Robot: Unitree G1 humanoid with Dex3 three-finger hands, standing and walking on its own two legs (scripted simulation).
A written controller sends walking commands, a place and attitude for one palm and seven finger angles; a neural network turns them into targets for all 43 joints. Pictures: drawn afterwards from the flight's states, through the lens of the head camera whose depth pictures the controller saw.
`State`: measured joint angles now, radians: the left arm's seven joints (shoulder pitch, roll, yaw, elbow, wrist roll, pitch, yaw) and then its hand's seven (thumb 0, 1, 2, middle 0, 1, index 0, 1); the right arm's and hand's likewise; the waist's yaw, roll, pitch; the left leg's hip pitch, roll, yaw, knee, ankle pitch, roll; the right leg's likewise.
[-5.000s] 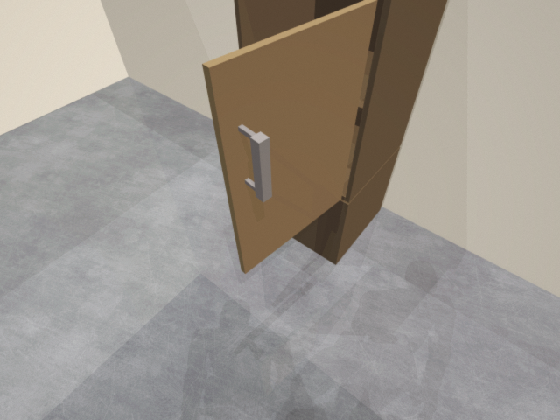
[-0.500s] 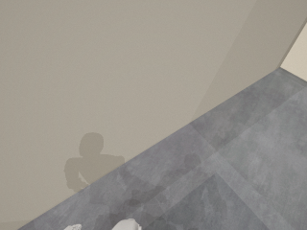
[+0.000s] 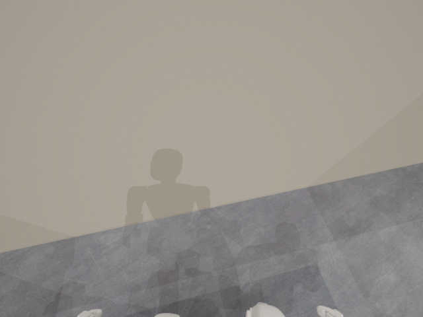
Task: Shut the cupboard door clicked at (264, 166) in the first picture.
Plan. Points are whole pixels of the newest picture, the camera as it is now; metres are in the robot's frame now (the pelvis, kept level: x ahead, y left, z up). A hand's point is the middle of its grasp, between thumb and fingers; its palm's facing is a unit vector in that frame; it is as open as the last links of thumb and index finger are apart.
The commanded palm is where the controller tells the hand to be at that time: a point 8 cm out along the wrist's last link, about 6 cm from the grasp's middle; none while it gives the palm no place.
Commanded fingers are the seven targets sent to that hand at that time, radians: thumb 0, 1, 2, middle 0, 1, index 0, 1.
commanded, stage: turn to face it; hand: left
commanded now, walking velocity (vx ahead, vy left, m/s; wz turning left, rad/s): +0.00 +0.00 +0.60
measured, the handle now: out of the picture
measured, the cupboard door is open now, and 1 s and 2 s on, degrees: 82 82 82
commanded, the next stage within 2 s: none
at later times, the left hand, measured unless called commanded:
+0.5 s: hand out of the picture -0.01 +0.19 -0.18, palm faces +0.35 -0.91 -0.22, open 7.3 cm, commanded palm none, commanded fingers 0.00 0.90 0.90 -0.20 -0.30 -0.20 -0.30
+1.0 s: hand out of the picture -0.02 +0.14 -0.14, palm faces +0.57 -0.77 -0.27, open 7.3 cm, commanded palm none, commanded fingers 0.00 0.90 0.90 -0.20 -0.30 -0.20 -0.30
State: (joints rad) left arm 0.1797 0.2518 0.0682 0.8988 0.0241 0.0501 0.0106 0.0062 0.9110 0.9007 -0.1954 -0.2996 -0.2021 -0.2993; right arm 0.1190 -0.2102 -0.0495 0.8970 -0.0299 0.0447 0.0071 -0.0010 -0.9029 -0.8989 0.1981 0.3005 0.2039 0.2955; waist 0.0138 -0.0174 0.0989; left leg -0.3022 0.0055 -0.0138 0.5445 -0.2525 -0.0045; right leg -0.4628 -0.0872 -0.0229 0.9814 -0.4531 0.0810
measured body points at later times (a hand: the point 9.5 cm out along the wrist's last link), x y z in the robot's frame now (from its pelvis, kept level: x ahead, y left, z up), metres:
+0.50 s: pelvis +0.00 -0.02 -0.01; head +0.04 +0.01 +0.43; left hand -0.02 +0.23 -0.17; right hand +0.18 -0.24 -0.14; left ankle -0.03 +0.08 -0.74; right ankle +0.02 -0.15 -0.72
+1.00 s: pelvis +0.03 -0.07 +0.01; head +0.08 -0.06 +0.45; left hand -0.05 +0.18 -0.12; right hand +0.24 -0.24 -0.15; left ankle -0.07 +0.04 -0.65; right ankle +0.08 -0.16 -0.73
